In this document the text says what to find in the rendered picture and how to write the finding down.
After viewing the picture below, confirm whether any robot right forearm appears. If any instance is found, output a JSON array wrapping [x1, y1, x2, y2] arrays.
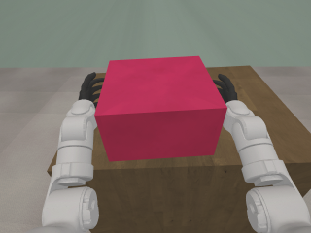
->
[[223, 100, 311, 223]]

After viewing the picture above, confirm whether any robot left forearm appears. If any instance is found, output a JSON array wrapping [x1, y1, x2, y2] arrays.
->
[[42, 99, 97, 226]]

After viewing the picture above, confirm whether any carton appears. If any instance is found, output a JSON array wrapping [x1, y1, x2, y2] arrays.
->
[[94, 56, 227, 162]]

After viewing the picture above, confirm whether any robot left upper arm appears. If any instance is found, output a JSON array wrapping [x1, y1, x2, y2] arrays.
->
[[25, 186, 99, 233]]

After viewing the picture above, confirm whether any robot left hand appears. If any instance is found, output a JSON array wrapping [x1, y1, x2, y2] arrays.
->
[[78, 72, 105, 108]]

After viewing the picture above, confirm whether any pedestal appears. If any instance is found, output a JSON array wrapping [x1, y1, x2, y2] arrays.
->
[[47, 65, 311, 233]]

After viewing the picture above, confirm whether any robot right hand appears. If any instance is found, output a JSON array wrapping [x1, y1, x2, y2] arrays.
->
[[212, 74, 238, 103]]

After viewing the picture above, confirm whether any robot right upper arm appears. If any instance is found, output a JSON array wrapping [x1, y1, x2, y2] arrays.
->
[[246, 184, 311, 233]]

